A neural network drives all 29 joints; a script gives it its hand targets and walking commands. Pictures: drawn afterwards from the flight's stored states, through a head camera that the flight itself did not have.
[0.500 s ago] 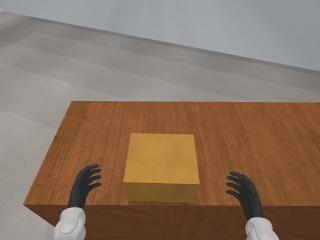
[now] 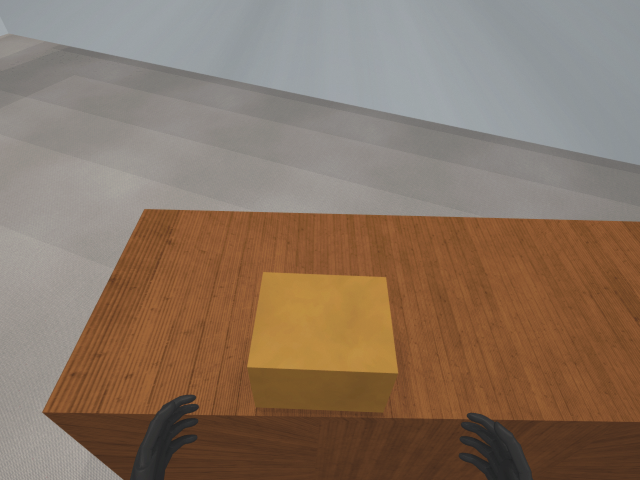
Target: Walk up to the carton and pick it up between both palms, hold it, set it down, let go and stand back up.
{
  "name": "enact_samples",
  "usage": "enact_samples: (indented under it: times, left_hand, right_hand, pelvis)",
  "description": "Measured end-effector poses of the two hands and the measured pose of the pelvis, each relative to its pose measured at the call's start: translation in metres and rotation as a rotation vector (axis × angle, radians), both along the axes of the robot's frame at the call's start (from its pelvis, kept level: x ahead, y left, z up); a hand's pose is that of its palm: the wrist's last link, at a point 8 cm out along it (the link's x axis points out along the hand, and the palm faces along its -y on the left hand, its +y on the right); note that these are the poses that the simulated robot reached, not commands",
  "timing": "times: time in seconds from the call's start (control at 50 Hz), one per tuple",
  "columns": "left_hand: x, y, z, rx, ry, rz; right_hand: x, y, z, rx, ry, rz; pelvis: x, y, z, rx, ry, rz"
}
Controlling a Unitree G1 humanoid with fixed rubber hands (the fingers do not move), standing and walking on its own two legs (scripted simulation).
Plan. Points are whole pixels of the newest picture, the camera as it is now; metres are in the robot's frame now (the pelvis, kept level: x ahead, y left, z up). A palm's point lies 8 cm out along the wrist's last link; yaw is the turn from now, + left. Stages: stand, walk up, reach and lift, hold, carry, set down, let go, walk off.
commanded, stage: let go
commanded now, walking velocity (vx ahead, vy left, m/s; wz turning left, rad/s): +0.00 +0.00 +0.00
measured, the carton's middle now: (322, 340) +0.39 +0.03 -0.13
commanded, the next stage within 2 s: stand in 0.82 s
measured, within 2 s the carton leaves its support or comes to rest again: neither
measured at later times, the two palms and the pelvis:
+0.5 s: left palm (172, 472) +0.16 +0.21 -0.09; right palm out of the picture +0.13 -0.23 -0.08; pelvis +0.00 +0.00 +0.01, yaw -2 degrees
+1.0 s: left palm (144, 478) +0.15 +0.25 -0.10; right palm out of the picture +0.12 -0.23 -0.11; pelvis +0.04 +0.02 +0.00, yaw -2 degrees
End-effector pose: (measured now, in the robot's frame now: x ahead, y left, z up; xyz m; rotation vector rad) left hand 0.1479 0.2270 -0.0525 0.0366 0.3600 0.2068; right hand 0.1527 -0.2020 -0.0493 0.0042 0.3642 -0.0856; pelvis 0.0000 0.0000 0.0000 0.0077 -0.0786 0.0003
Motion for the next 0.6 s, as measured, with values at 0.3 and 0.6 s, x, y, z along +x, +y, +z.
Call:
enact_samples:
  times: [0.3, 0.6]
  left_hand:
    - [-0.007, -0.004, -0.037, 0.026, 0.32, -0.057]
    - [0.026, -0.01, -0.028, 0.062, 0.52, -0.12]
  right_hand:
    - [-0.027, -0.023, -0.033, -0.099, 0.286, 0.005]
    - [-0.016, -0.025, -0.029, -0.153, 0.423, -0.002]
  pelvis:
    - [-0.007, 0.001, 0.0, 0.009, -0.023, -0.025]
    - [0.011, 0.004, 0.01, 0.003, 0.025, -0.041]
